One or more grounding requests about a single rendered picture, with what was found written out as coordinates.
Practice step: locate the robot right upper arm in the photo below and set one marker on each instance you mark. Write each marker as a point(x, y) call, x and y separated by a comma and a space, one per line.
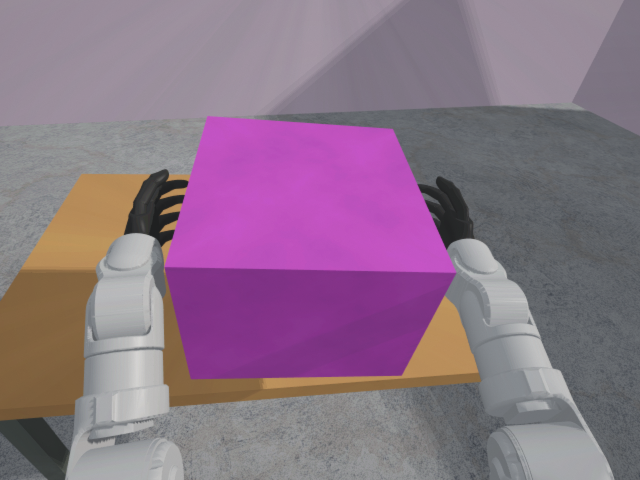
point(544, 451)

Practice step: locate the right robot hand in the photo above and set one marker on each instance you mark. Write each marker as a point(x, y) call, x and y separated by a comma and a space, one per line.
point(455, 223)

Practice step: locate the robot left upper arm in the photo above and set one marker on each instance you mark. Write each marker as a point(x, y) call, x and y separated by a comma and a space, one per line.
point(151, 459)

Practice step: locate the left robot hand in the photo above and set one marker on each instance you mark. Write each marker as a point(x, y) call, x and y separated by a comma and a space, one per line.
point(145, 215)

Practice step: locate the table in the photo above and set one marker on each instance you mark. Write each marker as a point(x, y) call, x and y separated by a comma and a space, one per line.
point(42, 330)

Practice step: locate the robot right forearm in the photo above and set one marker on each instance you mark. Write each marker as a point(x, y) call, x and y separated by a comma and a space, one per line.
point(517, 379)

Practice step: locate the carton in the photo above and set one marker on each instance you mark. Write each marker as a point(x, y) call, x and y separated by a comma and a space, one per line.
point(303, 250)

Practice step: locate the robot left forearm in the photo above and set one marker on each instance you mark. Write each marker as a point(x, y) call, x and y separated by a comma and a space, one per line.
point(124, 338)

